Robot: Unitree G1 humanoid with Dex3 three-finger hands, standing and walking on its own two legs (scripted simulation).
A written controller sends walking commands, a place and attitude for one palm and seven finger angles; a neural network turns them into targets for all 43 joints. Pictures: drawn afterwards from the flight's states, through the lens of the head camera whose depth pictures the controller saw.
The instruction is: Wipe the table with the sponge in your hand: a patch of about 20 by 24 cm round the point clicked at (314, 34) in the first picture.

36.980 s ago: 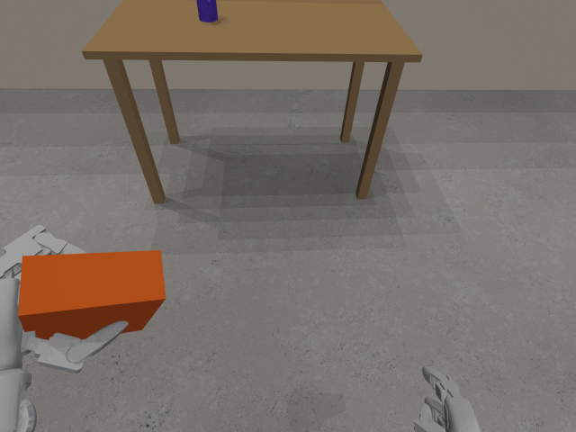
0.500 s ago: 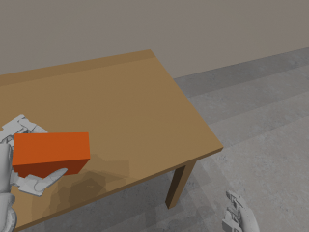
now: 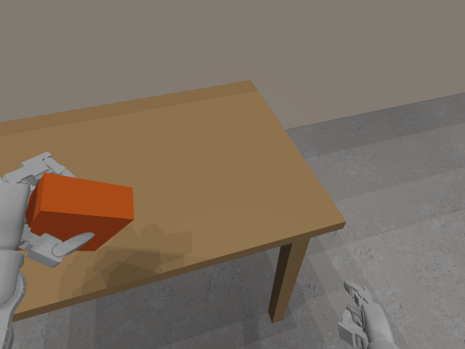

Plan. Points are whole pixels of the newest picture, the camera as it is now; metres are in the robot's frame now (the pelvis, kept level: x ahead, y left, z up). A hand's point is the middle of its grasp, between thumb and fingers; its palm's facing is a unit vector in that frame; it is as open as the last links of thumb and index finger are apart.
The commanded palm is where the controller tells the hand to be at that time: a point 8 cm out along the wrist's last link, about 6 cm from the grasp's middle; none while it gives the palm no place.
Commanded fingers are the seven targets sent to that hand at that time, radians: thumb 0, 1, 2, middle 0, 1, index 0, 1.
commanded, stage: turn the palm down, sponge in hand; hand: left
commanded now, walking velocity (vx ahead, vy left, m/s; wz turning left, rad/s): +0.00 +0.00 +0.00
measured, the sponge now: (87, 219) +0.24 +0.26 +0.14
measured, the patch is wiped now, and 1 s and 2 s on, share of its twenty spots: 0.00 0.00 0.00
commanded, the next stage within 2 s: move the sponge above the wiping area in 1.72 s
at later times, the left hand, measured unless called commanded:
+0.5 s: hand (76, 210) +0.24 +0.26 +0.16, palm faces +0.20 -0.43 -0.88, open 9.6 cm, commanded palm +0.21 +0.28 +0.22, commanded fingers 0.00 0.10 1.30 -1.20 -1.60 -1.20 -1.60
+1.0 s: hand (60, 206) +0.24 +0.28 +0.17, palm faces +0.15 -0.21 -0.97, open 9.6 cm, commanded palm +0.20 +0.28 +0.23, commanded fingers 0.00 0.10 1.30 -1.20 -1.60 -1.20 -1.60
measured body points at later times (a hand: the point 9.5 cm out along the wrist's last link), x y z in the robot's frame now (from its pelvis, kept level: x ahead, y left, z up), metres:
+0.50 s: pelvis +0.02 -0.02 +0.00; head +0.03 -0.06 +0.45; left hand +0.22 +0.28 +0.21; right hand +0.22 -0.27 -0.10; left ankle +0.04 +0.11 -0.73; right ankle +0.01 -0.08 -0.73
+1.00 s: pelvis +0.01 +0.01 +0.01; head +0.00 -0.04 +0.45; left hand +0.23 +0.29 +0.22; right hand +0.26 -0.19 -0.07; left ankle +0.04 +0.11 -0.73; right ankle +0.01 -0.08 -0.73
